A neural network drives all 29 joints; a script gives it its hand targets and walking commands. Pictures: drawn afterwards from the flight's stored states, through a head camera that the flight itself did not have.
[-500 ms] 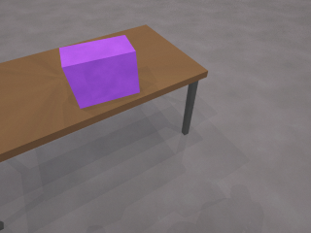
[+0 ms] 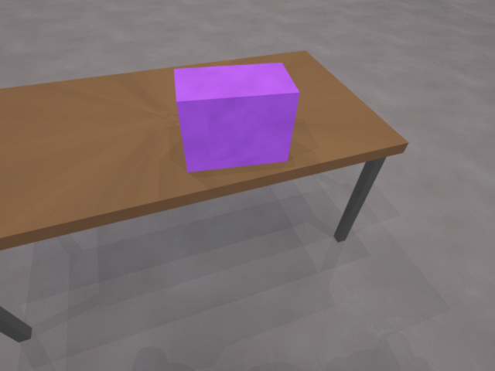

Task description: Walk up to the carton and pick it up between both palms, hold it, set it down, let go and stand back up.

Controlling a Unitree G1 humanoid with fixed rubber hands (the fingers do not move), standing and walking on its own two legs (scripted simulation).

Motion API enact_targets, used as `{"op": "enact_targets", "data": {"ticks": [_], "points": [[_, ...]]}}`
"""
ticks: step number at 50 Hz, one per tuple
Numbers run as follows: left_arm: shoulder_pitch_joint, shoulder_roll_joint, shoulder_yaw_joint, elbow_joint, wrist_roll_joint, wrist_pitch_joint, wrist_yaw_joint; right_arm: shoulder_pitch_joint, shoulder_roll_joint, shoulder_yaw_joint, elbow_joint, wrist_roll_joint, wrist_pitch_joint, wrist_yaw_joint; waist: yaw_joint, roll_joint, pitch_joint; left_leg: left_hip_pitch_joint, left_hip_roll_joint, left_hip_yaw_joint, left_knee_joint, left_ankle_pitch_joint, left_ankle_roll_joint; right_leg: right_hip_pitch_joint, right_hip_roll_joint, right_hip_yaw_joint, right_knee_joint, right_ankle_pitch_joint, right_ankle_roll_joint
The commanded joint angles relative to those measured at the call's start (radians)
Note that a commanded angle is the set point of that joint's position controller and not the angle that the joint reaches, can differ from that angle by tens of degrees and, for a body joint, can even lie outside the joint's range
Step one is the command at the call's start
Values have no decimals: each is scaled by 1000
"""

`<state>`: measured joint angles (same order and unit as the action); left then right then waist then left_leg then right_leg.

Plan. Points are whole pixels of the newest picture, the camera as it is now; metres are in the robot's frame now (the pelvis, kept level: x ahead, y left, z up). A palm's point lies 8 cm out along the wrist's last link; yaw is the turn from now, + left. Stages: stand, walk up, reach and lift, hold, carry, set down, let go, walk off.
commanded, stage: walk up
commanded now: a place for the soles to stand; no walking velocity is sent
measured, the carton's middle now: (234, 117) +0.78 +0.05 -0.02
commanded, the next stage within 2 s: none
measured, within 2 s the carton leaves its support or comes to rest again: neither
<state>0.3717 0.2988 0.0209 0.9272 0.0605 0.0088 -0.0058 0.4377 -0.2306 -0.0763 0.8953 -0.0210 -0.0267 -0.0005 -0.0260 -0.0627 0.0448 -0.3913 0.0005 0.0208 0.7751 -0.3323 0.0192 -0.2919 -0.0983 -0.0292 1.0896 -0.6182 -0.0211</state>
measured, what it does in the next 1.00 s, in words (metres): walks ahead: right foot, then left foot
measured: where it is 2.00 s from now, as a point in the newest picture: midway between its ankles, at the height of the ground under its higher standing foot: (246, 368)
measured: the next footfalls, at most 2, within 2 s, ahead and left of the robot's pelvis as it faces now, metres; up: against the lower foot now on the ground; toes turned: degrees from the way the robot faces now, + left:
right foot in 0.32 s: +0.34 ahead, -0.11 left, +0.00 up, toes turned +4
left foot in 0.64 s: +0.35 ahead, +0.13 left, +0.00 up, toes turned +9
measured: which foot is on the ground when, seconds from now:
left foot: down 0.00-0.30, up 0.32-0.62, down 0.64-1.00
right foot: up 0.00-0.30, down 0.32-1.00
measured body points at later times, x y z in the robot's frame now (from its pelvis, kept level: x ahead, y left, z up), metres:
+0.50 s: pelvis +0.19 -0.02 +0.02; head +0.20 -0.03 +0.47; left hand +0.16 +0.22 -0.11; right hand +0.28 -0.27 -0.11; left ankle +0.20 +0.10 -0.66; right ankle +0.23 -0.14 -0.71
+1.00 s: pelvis +0.28 +0.01 +0.02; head +0.28 +0.01 +0.47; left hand +0.29 +0.25 -0.11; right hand +0.42 -0.20 -0.11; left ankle +0.31 +0.12 -0.71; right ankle +0.29 -0.13 -0.71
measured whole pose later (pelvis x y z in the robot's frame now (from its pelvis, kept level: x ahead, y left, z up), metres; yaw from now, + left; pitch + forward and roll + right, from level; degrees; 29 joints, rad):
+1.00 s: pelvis +0.28 +0.01 +0.02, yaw +11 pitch -2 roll +0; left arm 0.32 0.22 -0.05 0.87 0.00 -0.02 0.00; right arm 0.20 -0.21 0.05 0.91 0.00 0.00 0.00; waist 0.00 0.01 0.03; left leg -0.31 0.01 0.06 0.55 -0.21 0.02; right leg -0.19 -0.04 -0.03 0.55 -0.33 0.02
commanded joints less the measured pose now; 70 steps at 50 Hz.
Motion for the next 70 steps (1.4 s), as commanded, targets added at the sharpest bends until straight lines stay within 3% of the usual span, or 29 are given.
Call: {"op": "enact_targets", "data": {"ticks": [1, 3, 6, 10, 12, 14, 15, 16, 17, 18, 21, 24, 25, 27, 29, 31, 32, 33, 34, 36, 37, 39, 41, 43, 44, 51, 58, 61, 70], "points": [[-77, 47, -20, -174, -10, -47, -14, 146, -233, -32, -66, 2, -10, -29, -50, 181, 106, 220, 323, -711, -553, -443, 221, -475, -12, 78, 127, 55, 5], [-26, 60, -11, -153, -7, -57, -14, 120, -153, -3, -75, -15, -29, -20, -15, 210, 72, 166, 268, -514, -531, -252, 190, -345, -13, 70, -15, 110, 18], [-22, 22, -14, -177, -4, -49, -24, 107, -133, 8, -63, -15, -43, -13, 8, 178, 86, 56, 222, -386, -537, -192, 185, -238, 11, 36, -130, 254, 25], [-32, 13, -9, -212, -6, -51, -28, 60, -154, 9, -67, -21, -36, 0, 23, 205, 115, -15, 170, -296, -517, -257, 160, -104, 50, -11, -308, 371, 20], [-44, 4, 4, -234, -5, -53, -23, 54, -161, 10, -68, -20, -28, 2, 18, 180, 148, -64, 196, -326, -505, -293, 160, -28, 57, -21, -367, 369, 14], [41, 19, 14, -216, -1, -70, -11, 50, -157, 20, -62, -27, -21, 4, 52, 109, 140, -85, 147, -276, -361, -283, 127, 111, 98, -48, -466, 370, -5], [126, 48, 29, -201, 3, -82, 1, 65, -123, 32, -68, -33, -17, 6, 83, 22, 118, -118, 95, -242, -162, -224, 95, 214, 66, 19, -509, 327, -14], [203, 107, 46, -211, 1, -89, 13, 93, -46, 60, -89, -29, -18, 13, 101, -123, 24, -180, -26, -115, 176, -245, 36, 291, -143, 326, -666, 80, -33], [239, 182, 62, -221, -26, -80, 26, 113, -42, 59, -116, -33, -9, 14, 86, -158, 27, -298, -77, -69, 374, -332, -7, 258, -322, 719, -896, -217, -88], [188, 156, 60, -207, -46, -68, 37, 91, -82, 46, -134, -32, -1, 10, 64, -32, 119, -330, -13, -126, 443, -239, -11, 161, -334, 743, -939, -343, -134], [90, 96, 28, -186, -35, -83, 27, 11, -82, 45, -149, -36, -13, 19, 46, -122, 175, -322, 56, -123, 351, -137, -22, 109, -247, 425, -904, 10, -181], [106, 59, 22, -143, -12, -104, 20, 30, -63, 46, -142, -38, -17, 29, 32, -54, 50, -189, 65, -80, 208, -65, -28, 137, -232, 243, -843, 435, -205], [102, 65, 20, -135, -13, -101, 21, -10, -53, 49, -151, -37, -17, 31, 38, -12, 47, -153, 61, -53, 142, -44, -30, 138, -201, 180, -819, 517, -199], [57, 66, 9, -130, -14, -88, 18, -26, -9, 63, -150, -24, -18, 22, 6, -72, 30, -14, 30, 6, -9, 66, -21, 83, -142, 10, -725, 764, -160], [41, 71, -7, -127, -27, -65, 11, -72, -11, 59, -158, -18, -20, 8, 6, -80, -6, 161, -10, 66, -104, 240, 0, 9, -114, -56, -606, 883, -134], [47, 74, -25, -126, -28, -47, 5, 4, -58, 48, -127, -20, -17, -4, -36, 3, -50, 350, -23, 48, -183, 374, 22, -102, -94, -51, -521, 651, -89], [71, 42, -41, -126, -37, -37, 3, 9, -93, 43, -139, -18, -19, -10, -38, 62, -50, 406, 65, -53, -218, 423, 33, -162, -59, -63, -459, 457, -45], [135, -3, -57, -132, -40, -23, 3, 29, -148, 40, -160, -10, -17, -18, -33, 188, -105, 378, 295, -319, -292, 515, 96, -138, 19, -83, -293, 135, 15], [177, -13, -55, -132, -46, 2, 15, 11, -176, 35, -154, 23, -3, -26, -12, 218, -135, 315, 377, -487, -384, 359, 215, -110, 59, -25, -198, -71, 17], [98, 3, -48, -156, -34, 19, 26, -103, -169, 43, -163, 35, 20, -43, -12, 248, -8, 211, 338, -451, -449, 216, 232, -179, 39, 33, -159, -91, 16], [132, 11, -45, -142, -41, 12, 25, -153, -164, 53, -163, 22, 24, -44, 20, 268, -37, 192, 304, -369, -440, 158, 203, -127, 20, 37, -225, -52, 11], [192, 5, -38, -112, -43, -8, 22, -246, -156, 63, -160, 14, 34, -39, 77, 201, -59, 57, 240, -227, -374, 254, 137, 78, 29, 1, -442, 225, 3], [136, 31, -33, -118, -40, -28, 15, -238, -122, 76, -139, 24, 35, -20, 54, 81, -17, 25, 143, -148, -321, 116, 63, 77, -8, 88, -591, 352, -17], [67, 78, -28, -120, -51, -34, 14, -218, -77, 92, -107, 28, 32, -13, 19, 71, 13, 150, 79, -93, -307, 59, 31, -92, -48, 162, -678, 227, -37], [32, 72, -29, -117, -63, -33, 13, -215, -78, 93, -85, 26, 31, -11, 4, 76, 17, 181, 83, -95, -305, 82, 28, -126, -42, 143, -701, 187, -35], [7, 49, -39, -68, -60, -48, 15, -230, -124, 92, -21, 11, 2, -10, 34, 37, -89, 213, 116, -92, -289, 412, 40, 84, -28, 76, -640, 560, -26], [-48, 83, -40, -42, -69, -29, 17, -200, -126, 98, 41, 11, 18, -12, 24, 14, -20, 199, 96, -61, -316, 262, 18, 27, -39, 109, -710, 453, -36], [-47, 73, -44, -25, -65, -29, 16, -205, -145, 98, 52, 12, 12, -12, 35, 83, -33, 203, 114, -91, -342, 277, 28, 48, -21, 82, -692, 446, -34], [-52, 78, -54, 16, -65, -26, 15, -168, -153, 105, 90, 20, 18, -16, 22, 64, -10, 192, 119, -95, -394, 134, 23, 36, -18, 85, -723, 336, -30]]}}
